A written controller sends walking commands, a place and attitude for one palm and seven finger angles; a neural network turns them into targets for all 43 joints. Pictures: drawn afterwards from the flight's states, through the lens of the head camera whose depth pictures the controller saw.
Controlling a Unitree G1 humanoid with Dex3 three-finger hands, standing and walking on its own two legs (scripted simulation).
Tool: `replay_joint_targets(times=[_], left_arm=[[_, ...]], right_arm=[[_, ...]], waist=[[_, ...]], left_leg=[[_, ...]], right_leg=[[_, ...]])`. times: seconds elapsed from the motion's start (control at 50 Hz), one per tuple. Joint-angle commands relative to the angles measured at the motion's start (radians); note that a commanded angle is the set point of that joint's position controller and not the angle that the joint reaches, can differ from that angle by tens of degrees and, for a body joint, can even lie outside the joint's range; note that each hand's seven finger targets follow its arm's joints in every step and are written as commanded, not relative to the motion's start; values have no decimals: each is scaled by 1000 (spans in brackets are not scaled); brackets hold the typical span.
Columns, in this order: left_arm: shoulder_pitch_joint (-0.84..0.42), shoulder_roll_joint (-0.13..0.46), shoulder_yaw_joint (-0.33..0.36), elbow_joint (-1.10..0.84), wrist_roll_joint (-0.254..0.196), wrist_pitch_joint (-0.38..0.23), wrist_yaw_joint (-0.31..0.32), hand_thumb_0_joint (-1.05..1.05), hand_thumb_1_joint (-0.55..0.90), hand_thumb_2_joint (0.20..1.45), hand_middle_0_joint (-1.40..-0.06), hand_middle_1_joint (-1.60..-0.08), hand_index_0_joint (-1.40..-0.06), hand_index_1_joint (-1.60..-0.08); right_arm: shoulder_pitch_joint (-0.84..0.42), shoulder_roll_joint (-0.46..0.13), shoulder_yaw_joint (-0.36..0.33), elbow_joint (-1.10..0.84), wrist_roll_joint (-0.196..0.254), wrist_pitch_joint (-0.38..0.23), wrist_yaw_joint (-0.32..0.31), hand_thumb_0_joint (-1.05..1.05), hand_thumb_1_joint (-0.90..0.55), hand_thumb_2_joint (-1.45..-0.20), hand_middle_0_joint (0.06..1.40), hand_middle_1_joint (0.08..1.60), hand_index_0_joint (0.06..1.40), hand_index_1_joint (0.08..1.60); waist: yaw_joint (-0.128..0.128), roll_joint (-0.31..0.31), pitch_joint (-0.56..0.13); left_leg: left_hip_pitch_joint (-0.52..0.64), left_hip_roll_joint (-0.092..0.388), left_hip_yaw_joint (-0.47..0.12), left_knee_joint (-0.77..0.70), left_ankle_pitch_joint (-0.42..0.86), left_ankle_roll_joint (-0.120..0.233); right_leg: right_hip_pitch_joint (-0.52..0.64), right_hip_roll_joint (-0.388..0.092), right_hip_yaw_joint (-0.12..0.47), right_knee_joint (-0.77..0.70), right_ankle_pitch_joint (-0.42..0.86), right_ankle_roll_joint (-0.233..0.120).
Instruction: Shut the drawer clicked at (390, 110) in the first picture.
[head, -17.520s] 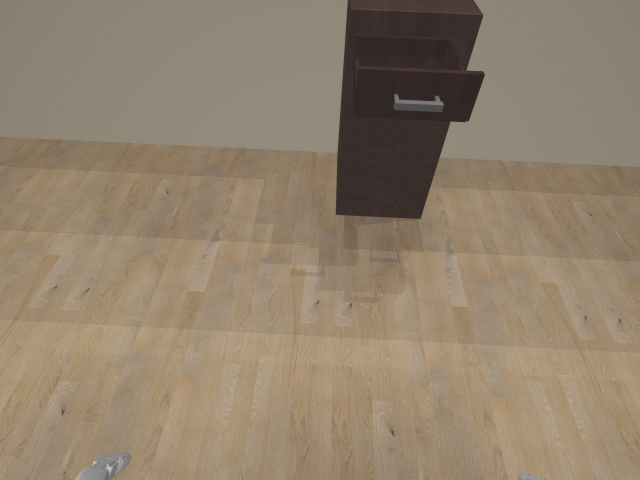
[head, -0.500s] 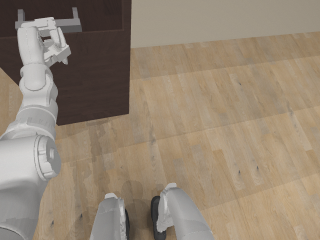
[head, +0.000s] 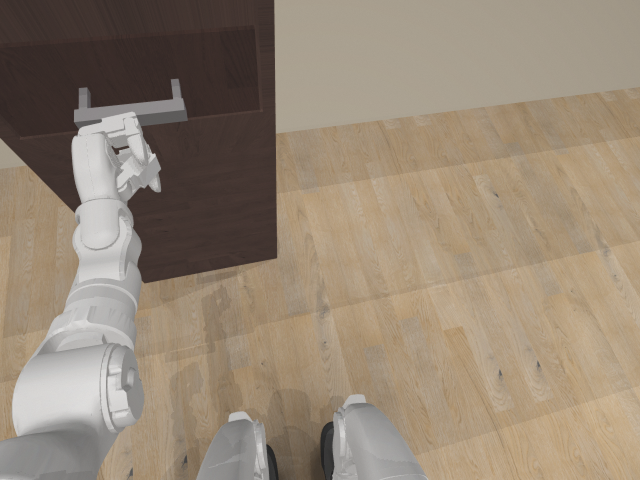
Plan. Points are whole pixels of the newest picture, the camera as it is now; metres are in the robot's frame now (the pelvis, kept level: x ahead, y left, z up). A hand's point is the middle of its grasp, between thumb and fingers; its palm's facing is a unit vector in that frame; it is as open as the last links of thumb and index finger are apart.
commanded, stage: pull the fist back off the drawer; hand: left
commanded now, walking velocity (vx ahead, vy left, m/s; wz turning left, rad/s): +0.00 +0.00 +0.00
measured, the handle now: (132, 103) +0.59 +0.20 +0.03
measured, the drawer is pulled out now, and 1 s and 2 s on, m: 0.00 0.00 0.00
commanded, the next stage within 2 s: draw the hand back to the body in 0.06 s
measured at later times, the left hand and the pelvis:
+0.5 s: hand (94, 203) +0.40 +0.20 +0.10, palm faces +0.20 -0.98 -0.02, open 3.3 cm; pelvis +0.04 +0.00 +0.05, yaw +1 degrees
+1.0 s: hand out of the picture +0.28 +0.22 +0.19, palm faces +0.30 -0.91 -0.28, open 3.2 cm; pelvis +0.03 +0.00 +0.09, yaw +3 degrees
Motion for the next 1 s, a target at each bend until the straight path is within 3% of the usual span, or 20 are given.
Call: replay_joint_targets(times=[0.0,0.02,0.08,0.14,0.22,0.24,0.28,0.34,0.36,0.44,0.46,0.5,0.6,0.64,0.66,0.7,0.76,0.8,0.9,0.98], left_arm=[[-327,132,-9,-249,-22,-77,11,0,900,900,-1400,-1600,-1400,-1600],[-358,100,-34,-279,-28,-90,13,0,900,900,-1400,-1600,-1400,-1600],[-342,126,-17,-326,-23,-132,18,0,900,900,-1400,-1600,-1400,-1600],[-315,71,-62,-324,-17,-143,7,0,900,900,-1400,-1600,-1400,-1600],[-32,107,-40,-565,-58,-86,-18,0,900,900,-1400,-1600,-1400,-1600],[40,60,-75,-638,-80,-58,-28,0,900,900,-1400,-1600,-1400,-1600],[183,27,-92,-699,-112,7,-37,0,900,900,-1400,-1600,-1400,-1600],[284,4,-105,-782,-136,75,-22,0,900,900,-1400,-1600,-1400,-1600],[309,24,-88,-804,-135,82,-13,0,900,900,-1400,-1600,-1400,-1600],[353,-27,-144,-911,-126,78,-5,0,900,900,-1400,-1600,-1400,-1600],[343,-27,-165,-975,-124,70,-13,0,900,900,-1400,-1600,-1400,-1600],[407,-45,-189,-991,-128,83,-37,0,900,900,-1400,-1600,-1400,-1600],[510,-40,-187,-1029,-156,155,-87,0,900,900,-1400,-1600,-1400,-1600],[557,-3,-140,-1074,-175,184,-87,0,900,900,-1400,-1600,-1400,-1600],[607,158,-142,-1120,-55,234,-24,0,900,900,-1400,-1600,-1400,-1600],[654,88,-172,-1200,-52,291,22,0,900,900,-1400,-1600,-1400,-1600],[711,113,-154,-1246,-42,345,60,0,900,900,-1400,-1600,-1400,-1600],[715,90,-170,-1270,-36,368,71,0,900,900,-1400,-1600,-1400,-1600],[763,68,-184,-1356,-27,389,79,0,900,900,-1400,-1600,-1400,-1600],[893,81,-143,-1411,-28,393,81,0,900,900,-1400,-1600,-1400,-1600]], right_arm=[[119,-177,-84,-58,6,-10,-16,0,-900,-900,200,300,200,300],[115,-170,-85,-51,3,-12,-16,0,-900,-900,200,300,200,300],[110,-169,-93,-39,-2,-16,-22,0,-900,-900,200,300,200,300],[98,-161,-98,-28,-4,-13,-20,0,-900,-900,200,300,200,300],[76,-162,-107,-98,22,1,-17,0,-900,-900,200,300,200,300],[65,-151,-106,-120,33,0,-16,0,-900,-900,200,300,200,300],[53,-147,-106,-143,53,-2,-21,0,-900,-900,200,300,200,300],[19,-139,-101,-162,73,-13,-38,0,-900,-900,200,300,200,300],[9,-141,-99,-166,76,-20,-47,0,-900,-900,200,300,200,300],[-27,-126,-92,-160,77,-53,-61,0,-900,-900,200,300,200,300],[-35,-127,-92,-164,77,-62,-64,0,-900,-900,200,300,200,300],[-44,-124,-92,-160,76,-77,-66,0,-900,-900,200,300,200,300],[-115,-128,-79,-190,90,-109,-80,0,-900,-900,200,300,200,300],[-149,-128,-73,-210,93,-123,-90,0,-900,-900,200,300,200,300],[-185,-118,-73,-225,95,-100,-103,0,-900,-900,200,300,200,300],[-220,-96,-57,-256,96,-100,-121,0,-900,-900,200,300,200,300],[-253,-97,-41,-249,94,-102,-137,0,-900,-900,200,300,200,300],[-268,-95,-34,-242,95,-106,-142,0,-900,-900,200,300,200,300],[-280,-97,-24,-228,84,-139,-147,0,-900,-900,200,300,200,300],[-284,-94,-25,-214,73,-164,-142,0,-900,-900,200,300,200,300]], waist=[[-2,57,-435],[-15,60,-443],[5,97,-489],[3,111,-492],[104,176,-670],[111,171,-674],[114,78,-611],[105,-56,-454],[111,-64,-415],[107,16,-314],[105,68,-321],[109,83,-319],[126,43,-233],[147,-12,-227],[175,-3,-280],[166,-6,-202],[175,-1,-94],[169,13,-26],[178,46,27],[195,7,46]], left_leg=[[336,2,-126,-166,372,-54],[353,1,-123,-157,395,-53],[408,0,-123,-139,491,-65],[461,7,-135,-127,578,-82],[663,21,-134,-187,849,-111],[694,21,-130,-208,887,-110],[670,24,-127,-247,894,-99],[552,9,-93,-308,706,-62],[537,6,-86,-326,662,-58],[609,4,-90,-369,647,-71],[662,9,-99,-373,705,-80],[723,16,-110,-383,752,-95],[705,4,-115,-454,571,-89],[683,-7,-108,-484,491,-78],[728,-5,-101,-534,457,-57],[741,-9,-92,-578,426,-52],[775,3,-103,-642,402,-48],[815,2,-99,-679,383,-48],[918,4,-124,-770,361,-52],[955,3,-121,-811,401,-52]], right_leg=[[293,14,74,-116,237,10],[292,14,77,-115,257,13],[298,12,80,-90,324,10],[263,11,67,-79,343,10],[426,14,63,-120,473,6],[471,15,59,-145,508,7],[539,15,54,-184,554,13],[647,10,63,-239,572,22],[664,6,66,-251,558,19],[630,4,58,-288,485,16],[619,3,56,-291,483,12],[612,3,50,-307,469,14],[661,-4,40,-362,372,10],[728,-8,44,-388,364,7],[833,-43,90,-432,337,-8],[863,-50,85,-478,341,-3],[887,-47,85,-539,310,-8],[886,-42,83,-580,292,-6],[934,-34,78,-657,255,-9],[999,-29,73,-697,289,-9]])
